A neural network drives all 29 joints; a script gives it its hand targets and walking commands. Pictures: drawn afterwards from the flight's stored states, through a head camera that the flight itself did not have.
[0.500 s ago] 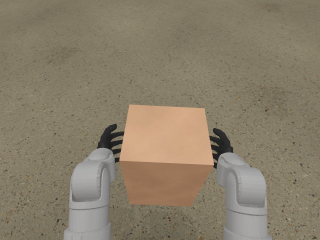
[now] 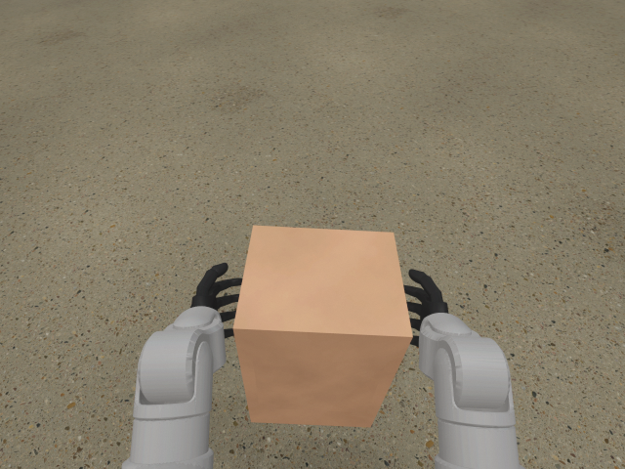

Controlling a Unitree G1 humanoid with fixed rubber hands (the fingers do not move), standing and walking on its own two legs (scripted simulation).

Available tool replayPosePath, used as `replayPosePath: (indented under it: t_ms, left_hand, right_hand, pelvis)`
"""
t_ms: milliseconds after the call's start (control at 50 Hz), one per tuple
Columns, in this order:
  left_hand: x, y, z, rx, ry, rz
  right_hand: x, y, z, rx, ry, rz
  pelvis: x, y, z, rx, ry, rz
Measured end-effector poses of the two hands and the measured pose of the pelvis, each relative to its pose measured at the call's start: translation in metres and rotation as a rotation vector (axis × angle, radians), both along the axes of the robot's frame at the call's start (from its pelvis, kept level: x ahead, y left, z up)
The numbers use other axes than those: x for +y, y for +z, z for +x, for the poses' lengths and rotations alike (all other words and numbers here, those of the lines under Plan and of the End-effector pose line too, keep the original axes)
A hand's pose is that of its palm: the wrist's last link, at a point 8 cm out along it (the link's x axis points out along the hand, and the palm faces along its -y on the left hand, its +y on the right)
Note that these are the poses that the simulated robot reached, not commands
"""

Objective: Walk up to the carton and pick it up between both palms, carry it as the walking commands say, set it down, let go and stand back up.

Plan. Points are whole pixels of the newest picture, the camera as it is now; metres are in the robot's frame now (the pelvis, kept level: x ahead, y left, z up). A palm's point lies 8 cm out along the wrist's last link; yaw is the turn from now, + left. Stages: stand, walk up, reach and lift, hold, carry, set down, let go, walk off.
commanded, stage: carry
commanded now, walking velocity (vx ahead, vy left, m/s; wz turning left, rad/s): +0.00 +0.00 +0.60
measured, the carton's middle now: (316, 334) +0.31 +0.00 +0.01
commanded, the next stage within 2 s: none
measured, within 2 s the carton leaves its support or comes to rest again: neither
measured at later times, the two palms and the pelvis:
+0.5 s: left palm out of the picture +0.11 +0.25 +0.08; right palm (328, 401) +0.19 -0.01 +0.07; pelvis -0.12 +0.03 +0.00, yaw +14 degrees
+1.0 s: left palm out of the picture -0.05 +0.33 +0.06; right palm out of the picture +0.10 +0.10 +0.06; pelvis -0.21 +0.05 -0.01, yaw +33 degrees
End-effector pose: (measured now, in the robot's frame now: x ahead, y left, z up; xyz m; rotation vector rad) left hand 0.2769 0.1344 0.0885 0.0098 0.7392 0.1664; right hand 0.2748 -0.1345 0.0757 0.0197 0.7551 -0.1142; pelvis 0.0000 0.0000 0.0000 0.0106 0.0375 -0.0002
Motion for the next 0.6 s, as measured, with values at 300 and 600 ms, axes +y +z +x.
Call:
replayPosePath:
  t_ms: [300, 600]
  left_hand:
    - [0.075, -0.007, -0.085, -0.011, 0.113, -0.025]
    - [0.105, -0.005, -0.183, -0.003, 0.314, 0.007]
  right_hand:
    - [0.077, 0.003, -0.053, -0.01, 0.102, -0.022]
    - [0.117, -0.007, -0.101, 0.002, 0.302, 0.015]
  pelvis:
    - [0.041, -0.006, -0.073, 0.015, 0.156, 0.004]
    - [0.025, -0.003, -0.135, 0.02, 0.31, -0.016]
